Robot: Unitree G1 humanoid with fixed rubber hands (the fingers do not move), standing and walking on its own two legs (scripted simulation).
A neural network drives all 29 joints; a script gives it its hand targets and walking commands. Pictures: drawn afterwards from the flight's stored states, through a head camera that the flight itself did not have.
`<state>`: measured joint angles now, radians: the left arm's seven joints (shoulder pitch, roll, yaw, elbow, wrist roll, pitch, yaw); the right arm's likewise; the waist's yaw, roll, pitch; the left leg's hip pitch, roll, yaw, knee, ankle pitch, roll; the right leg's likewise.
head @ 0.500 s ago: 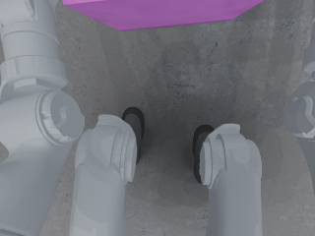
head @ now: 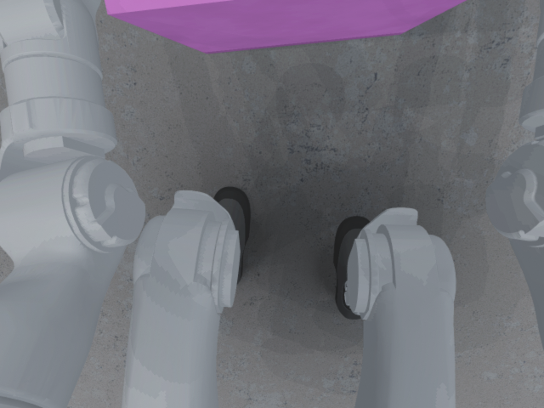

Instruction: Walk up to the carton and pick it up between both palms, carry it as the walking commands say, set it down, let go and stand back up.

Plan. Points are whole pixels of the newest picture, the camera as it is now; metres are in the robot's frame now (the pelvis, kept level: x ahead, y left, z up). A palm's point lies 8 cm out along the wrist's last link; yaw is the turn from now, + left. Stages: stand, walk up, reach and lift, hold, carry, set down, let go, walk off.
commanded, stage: set down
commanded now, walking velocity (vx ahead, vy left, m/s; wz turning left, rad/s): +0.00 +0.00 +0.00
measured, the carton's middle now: out of the picture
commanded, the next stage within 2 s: let go in 1.96 s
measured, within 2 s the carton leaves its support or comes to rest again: neither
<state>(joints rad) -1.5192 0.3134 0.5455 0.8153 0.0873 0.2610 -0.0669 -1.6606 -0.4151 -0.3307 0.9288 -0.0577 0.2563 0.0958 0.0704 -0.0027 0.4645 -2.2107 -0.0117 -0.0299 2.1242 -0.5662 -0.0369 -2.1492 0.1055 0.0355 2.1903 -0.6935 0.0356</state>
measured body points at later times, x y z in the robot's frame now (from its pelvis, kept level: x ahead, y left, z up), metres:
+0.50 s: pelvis -0.01 +0.00 -0.01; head +0.38 +0.01 +0.20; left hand +0.57 +0.25 -0.18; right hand +0.62 -0.16 -0.17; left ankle +0.11 +0.13 -0.36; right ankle +0.08 -0.12 -0.36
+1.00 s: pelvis -0.01 +0.00 +0.02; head +0.38 +0.02 +0.23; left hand +0.58 +0.28 -0.11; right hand +0.64 -0.18 -0.11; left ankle +0.11 +0.13 -0.36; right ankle +0.08 -0.11 -0.36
